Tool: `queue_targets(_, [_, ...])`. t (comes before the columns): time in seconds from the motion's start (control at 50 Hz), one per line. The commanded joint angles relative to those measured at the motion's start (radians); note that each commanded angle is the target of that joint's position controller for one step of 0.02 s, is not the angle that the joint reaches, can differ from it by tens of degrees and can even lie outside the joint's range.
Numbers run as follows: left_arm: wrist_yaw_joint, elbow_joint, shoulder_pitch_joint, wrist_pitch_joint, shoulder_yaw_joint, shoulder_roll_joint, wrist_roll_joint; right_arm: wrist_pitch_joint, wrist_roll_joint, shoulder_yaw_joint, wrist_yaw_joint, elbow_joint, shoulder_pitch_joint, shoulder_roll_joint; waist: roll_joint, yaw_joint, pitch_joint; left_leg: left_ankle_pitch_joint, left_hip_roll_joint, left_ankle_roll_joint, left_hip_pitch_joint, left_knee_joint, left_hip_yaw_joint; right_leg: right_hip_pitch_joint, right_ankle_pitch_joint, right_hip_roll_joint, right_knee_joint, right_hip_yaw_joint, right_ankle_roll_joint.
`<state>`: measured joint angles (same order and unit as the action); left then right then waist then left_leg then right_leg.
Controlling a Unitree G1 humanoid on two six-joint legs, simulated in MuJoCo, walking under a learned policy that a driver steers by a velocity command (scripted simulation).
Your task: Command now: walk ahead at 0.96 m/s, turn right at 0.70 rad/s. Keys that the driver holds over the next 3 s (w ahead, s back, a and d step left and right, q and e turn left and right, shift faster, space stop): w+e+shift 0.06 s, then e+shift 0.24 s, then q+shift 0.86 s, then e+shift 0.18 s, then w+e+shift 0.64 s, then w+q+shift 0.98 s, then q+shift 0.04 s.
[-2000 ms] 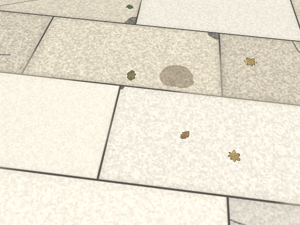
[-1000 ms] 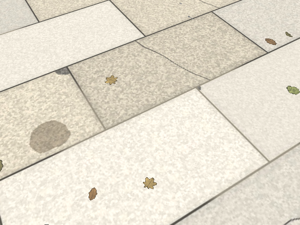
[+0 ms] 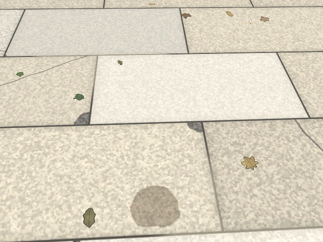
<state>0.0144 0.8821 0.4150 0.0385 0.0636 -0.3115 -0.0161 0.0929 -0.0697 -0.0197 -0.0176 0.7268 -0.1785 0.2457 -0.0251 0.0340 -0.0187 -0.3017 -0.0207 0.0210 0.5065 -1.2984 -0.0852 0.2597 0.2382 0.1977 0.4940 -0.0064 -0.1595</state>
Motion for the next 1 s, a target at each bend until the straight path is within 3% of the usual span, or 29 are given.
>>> queue_targets(0.02, [-0.004,-0.076,-0.054,0.047,0.021,-0.117,0.008,-0.022,-0.013,0.011,-0.003,-0.117,0.041,0.114,0.016,-0.078,-0.115,-0.001,-0.086,-0.042,0.127,0.187,0.01,0.156,0.171,-0.269,-0.376,-0.446,-0.188])
queue_targets(0.06, [-0.006,-0.093,-0.062,0.054,0.031,-0.13,0.01,-0.018,0.012,-0.004,-0.019,-0.168,0.167,0.098,0.036,-0.052,-0.145,0.176,-0.082,-0.072,0.003,0.43,0.055,0.276,0.092,-0.217,-0.419,-0.378,-0.153])
queue_targets(0.08, [-0.005,-0.093,-0.057,0.054,0.038,-0.139,0.013,-0.015,0.023,-0.012,-0.024,-0.181,0.214,0.077,0.037,-0.03,-0.155,0.27,-0.059,-0.079,-0.071,0.548,0.08,0.297,-0.051,-0.191,-0.408,-0.343,-0.121])
queue_targets(0.12, [0.001,-0.073,0.006,0.047,0.051,-0.163,0.027,-0.009,0.034,-0.012,-0.021,-0.181,0.228,0.063,0.04,0.011,-0.096,0.423,0.005,-0.073,-0.168,0.655,0.112,0.202,-0.428,-0.188,-0.311,-0.318,-0.064])
queue_targets(0.16, [-0.004,-0.057,0.068,0.03,0.058,-0.167,0.031,-0.003,0.031,-0.001,-0.005,-0.18,0.226,0.091,0.053,0.043,-0.031,0.413,0.054,-0.062,-0.184,0.75,0.102,0.027,-0.605,-0.174,-0.173,-0.329,-0.001])
queue_targets(0.2, [-0.018,-0.061,0.063,0.022,0.066,-0.189,0.027,0.008,0.027,0.021,0.02,-0.158,0.134,0.142,0.075,-0.003,0.057,0.379,0.088,-0.049,-0.31,0.847,0.074,-0.076,-0.736,-0.149,0.046,-0.354,0.065])
queue_targets(0.22, [-0.019,-0.077,0.015,0.025,0.07,-0.2,0.032,0.019,0.027,0.036,0.033,-0.127,0.003,0.175,0.078,-0.086,0.12,0.473,0.038,-0.034,-0.462,0.903,0.04,-0.043,-0.668,-0.113,0.24,-0.346,0.096])
queue_targets(0.24, [-0.019,-0.109,-0.006,0.031,0.053,-0.121,0.045,0.028,0.012,0.056,0.044,-0.092,-0.171,0.236,0.042,-0.145,0.238,0.617,-0.138,-0.001,-0.7,0.829,-0.055,0.087,-0.331,-0.086,0.494,-0.295,0.117])
queue_targets(0.26, [-0.041,-0.142,0.112,0.024,0.026,0.009,0.069,0.022,-0.019,0.067,0.039,-0.09,-0.281,0.283,-0.184,-0.092,0.428,1.246,-0.546,0.063,-0.979,0.635,-0.325,0.304,0.509,-0.022,0.84,-0.158,0.131])
queue_targets(0.28, [-0.057,-0.169,0.165,0.006,0.032,-0.085,0.063,0.002,0.015,0.087,0.028,-0.094,-0.251,0.285,-0.242,-0.084,0.617,1.197,-0.595,0.178,-1.021,0.665,-0.482,0.368,0.434,-0.082,1.023,-0.112,0.137])
queue_targets(0.3, [-0.053,-0.16,0.073,-0.009,0.04,-0.12,0.029,-0.007,0.03,0.077,0.037,-0.124,-0.131,0.197,-0.166,-0.081,0.524,0.895,-0.491,0.174,-0.858,0.755,-0.389,0.398,0.281,-0.142,0.985,-0.085,0.139])
queue_targets(0.32, [-0.033,-0.166,-0.032,-0.02,0.042,-0.12,0.004,-0.011,0.031,0.047,0.038,-0.114,-0.078,0.1,-0.13,-0.09,0.345,0.812,-0.37,0.143,-0.707,0.804,-0.249,0.422,0.209,-0.155,0.906,-0.063,0.155])
queue_targets(0.34, [-0.011,-0.177,-0.082,-0.028,0.038,-0.093,-0.004,-0.013,0.027,0.039,0.037,-0.087,-0.079,0.081,-0.138,-0.088,0.244,0.82,-0.312,0.142,-0.627,0.833,-0.178,0.444,0.21,-0.162,0.871,-0.075,0.17])
queue_targets(0.38, [0.015,-0.184,-0.086,-0.05,0.017,-0.02,-0.014,-0.001,0.043,0.046,0.036,-0.029,-0.127,0.101,-0.141,-0.057,0.138,0.908,-0.275,0.155,-0.453,0.891,-0.12,0.367,0.215,-0.161,0.758,-0.103,0.172])
queue_targets(0.42, [0.014,-0.178,-0.065,-0.055,0.0,0.014,-0.022,0.013,0.045,0.054,0.023,0.001,-0.114,0.117,-0.097,-0.01,0.146,0.956,-0.266,0.175,-0.374,0.924,-0.099,0.289,0.183,-0.135,0.635,-0.105,0.163])
queue_targets(0.46, [0.014,-0.179,-0.072,-0.057,-0.018,0.024,-0.027,0.012,0.047,0.049,0.011,0.016,-0.054,0.112,-0.108,0.033,0.148,0.955,-0.211,0.161,-0.288,0.947,-0.035,0.176,0.092,-0.157,0.413,-0.042,0.156])
queue_targets(0.52, [0.003,-0.197,-0.164,-0.059,-0.033,-0.001,-0.012,-0.014,0.055,0.073,-0.005,0.035,-0.06,0.161,-0.156,0.011,0.122,0.824,-0.14,0.137,-0.214,0.95,-0.026,0.037,-0.055,-0.142,0.227,0.005,0.158])
queue_targets(0.58, [-0.019,-0.208,-0.175,-0.044,-0.032,-0.04,-0.012,-0.048,0.072,0.1,-0.006,0.031,-0.074,0.206,-0.091,0.031,0.091,0.539,-0.114,0.089,-0.146,0.869,-0.102,-0.107,-0.171,-0.153,0.032,-0.016,0.138])
queue_targets(0.6, [-0.028,-0.21,-0.168,-0.032,-0.025,-0.073,-0.023,-0.056,0.075,0.099,-0.004,0.028,-0.101,0.181,-0.039,0.026,0.084,0.364,-0.071,0.052,-0.093,0.807,-0.112,-0.173,-0.219,-0.214,-0.03,-0.056,0.12])
queue_targets(0.62, [-0.041,-0.23,-0.142,-0.023,-0.013,-0.145,-0.035,-0.062,0.076,0.085,-0.005,-0.001,-0.146,0.11,0.144,0.009,0.137,0.002,0.01,0.008,-0.013,0.625,-0.051,-0.27,-0.416,-0.469,-0.071,-0.263,0.075])
queue_targets(0.64, [-0.045,-0.251,-0.156,-0.038,0.0,-0.2,-0.012,-0.077,0.071,0.077,0.012,-0.003,-0.265,0.065,0.292,-0.031,0.183,-0.391,0.112,-0.001,0.03,0.397,0.071,-0.249,-0.602,-0.672,-0.096,-0.386,-0.037])
queue_targets(0.66, [-0.054,-0.257,-0.158,-0.052,0.003,-0.161,0.011,-0.102,0.05,0.094,0.021,0.011,-0.254,0.139,0.254,0.006,0.195,-0.372,0.075,-0.001,0.048,0.234,0.07,-0.195,-0.465,-0.655,-0.144,-0.385,-0.109])
queue_targets(0.7, [-0.065,-0.272,-0.293,-0.055,-0.03,-0.051,0.005,-0.133,0.044,0.117,0.02,0.024,-0.226,0.16,0.177,-0.066,0.049,-0.228,0.026,-0.024,0.056,0.165,0.061,-0.075,-0.271,-0.524,-0.207,-0.233,-0.06])
queue_targets(0.72, [-0.069,-0.277,-0.327,-0.052,-0.033,-0.041,-0.002,-0.145,0.044,0.122,0.015,0.028,-0.232,0.159,0.192,-0.082,0.037,-0.187,0.021,-0.042,0.04,0.138,0.076,-0.055,-0.323,-0.493,-0.21,-0.162,-0.05])
queue_targets(0.78, [-0.072,-0.273,-0.32,-0.042,-0.028,-0.029,-0.011,-0.163,0.057,0.12,-0.001,0.005,-0.204,0.124,0.155,-0.085,0.055,-0.13,0.012,-0.066,0.007,0.151,0.101,-0.064,-0.412,-0.48,-0.188,-0.038,-0.052])
queue_targets(0.84, [-0.066,-0.26,-0.296,-0.034,-0.015,-0.042,-0.015,-0.172,0.06,0.107,-0.025,-0.046,-0.121,0.087,0.176,-0.058,0.06,-0.1,-0.016,-0.057,-0.037,0.333,0.113,-0.085,-0.338,-0.496,-0.168,0.023,-0.037])
queue_targets(0.94, [-0.037,-0.245,-0.254,-0.035,0.021,-0.108,-0.014,-0.174,0.069,0.111,-0.043,-0.11,-0.053,0.108,0.201,-0.03,0.088,-0.103,0.01,-0.013,-0.193,0.595,0.188,-0.082,-0.276,-0.548,-0.074,0.082,0.013])
queue_targets(0.98, [-0.025,-0.232,-0.226,-0.044,0.031,-0.112,-0.004,-0.161,0.06,0.119,-0.034,-0.094,-0.111,0.128,0.095,-0.072,0.093,0.04,0.035,0.017,-0.353,0.807,0.154,0.021,-0.107,-0.51,0.097,0.162,0.113])
queue_targets(1.0, [-0.015,-0.237,-0.182,-0.053,0.026,-0.077,-0.004,-0.147,0.046,0.142,-0.017,-0.09,-0.149,0.229,-0.167,-0.08,0.05,0.154,-0.144,0.065,-0.431,0.995,-0.145,0.209,0.175,-0.407,0.355,0.245,0.195])
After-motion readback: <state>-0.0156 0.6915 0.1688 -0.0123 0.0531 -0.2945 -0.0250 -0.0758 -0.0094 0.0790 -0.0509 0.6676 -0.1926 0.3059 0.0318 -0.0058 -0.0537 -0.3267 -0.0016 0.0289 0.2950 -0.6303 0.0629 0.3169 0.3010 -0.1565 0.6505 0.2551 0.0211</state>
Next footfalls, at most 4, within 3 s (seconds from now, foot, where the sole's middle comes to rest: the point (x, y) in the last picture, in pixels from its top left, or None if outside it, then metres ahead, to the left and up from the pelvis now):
0.24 left None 0.46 0.14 -0.76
0.62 right None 0.47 -0.09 -0.76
1.00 left None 0.43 0.14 -0.76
1.56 right None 0.45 -0.04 -0.76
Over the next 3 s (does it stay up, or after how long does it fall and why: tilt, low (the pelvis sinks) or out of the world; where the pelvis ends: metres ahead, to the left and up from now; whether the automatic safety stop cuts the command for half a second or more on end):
stays up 1.59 -0.07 0.00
